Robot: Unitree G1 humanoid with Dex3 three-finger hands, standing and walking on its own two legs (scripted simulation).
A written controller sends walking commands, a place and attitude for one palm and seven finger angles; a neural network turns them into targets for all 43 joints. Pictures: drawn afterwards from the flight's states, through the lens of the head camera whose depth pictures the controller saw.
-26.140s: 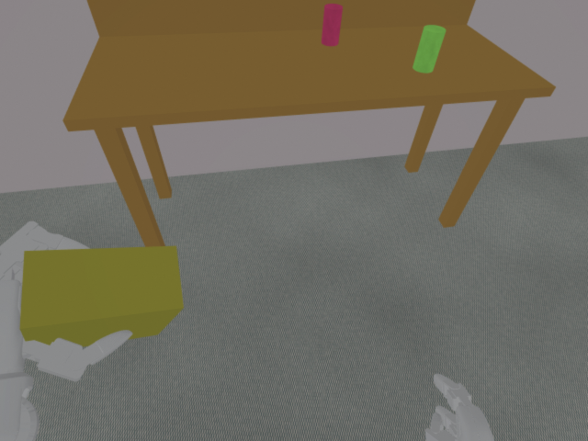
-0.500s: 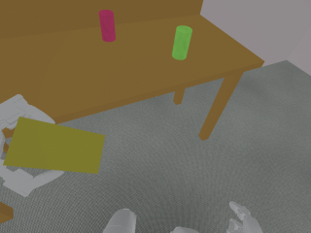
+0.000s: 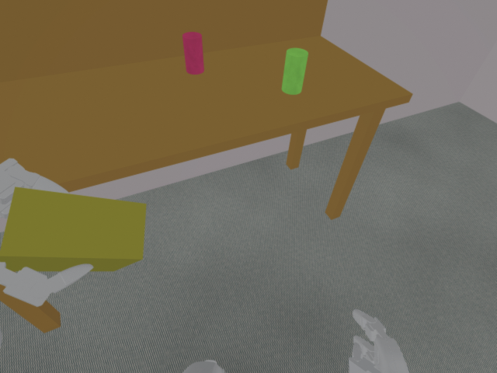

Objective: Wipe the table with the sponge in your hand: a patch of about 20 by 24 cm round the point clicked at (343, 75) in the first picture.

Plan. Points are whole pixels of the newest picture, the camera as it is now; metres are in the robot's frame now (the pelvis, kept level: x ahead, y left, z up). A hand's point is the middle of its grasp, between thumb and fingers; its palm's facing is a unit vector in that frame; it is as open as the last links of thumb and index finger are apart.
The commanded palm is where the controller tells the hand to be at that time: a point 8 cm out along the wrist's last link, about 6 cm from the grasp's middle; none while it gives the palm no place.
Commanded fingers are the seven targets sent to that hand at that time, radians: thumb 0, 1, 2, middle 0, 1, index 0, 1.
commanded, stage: come to a stop and stand still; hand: left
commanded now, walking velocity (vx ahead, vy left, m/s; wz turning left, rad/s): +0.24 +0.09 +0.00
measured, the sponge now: (93, 238) +0.23 +0.23 +0.16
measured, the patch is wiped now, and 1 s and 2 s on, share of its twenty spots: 0.00 0.00 0.00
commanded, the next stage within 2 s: look again from close up in 0.86 s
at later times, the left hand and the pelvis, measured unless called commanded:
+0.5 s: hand (15, 296) +0.14 +0.25 +0.18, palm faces +0.43 -0.80 -0.43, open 10.6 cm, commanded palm +0.09 +0.28 +0.19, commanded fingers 0.00 0.10 1.30 -1.20 -1.60 -1.20 -1.60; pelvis -0.06 +0.00 +0.00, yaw +2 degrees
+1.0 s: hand (6, 286) +0.15 +0.28 +0.17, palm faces +0.43 -0.78 -0.46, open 10.6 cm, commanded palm +0.08 +0.30 +0.19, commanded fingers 0.00 0.10 1.30 -1.20 -1.60 -1.20 -1.60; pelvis -0.06 +0.01 +0.01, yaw +4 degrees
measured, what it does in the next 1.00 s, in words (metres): steps on the spot: left foot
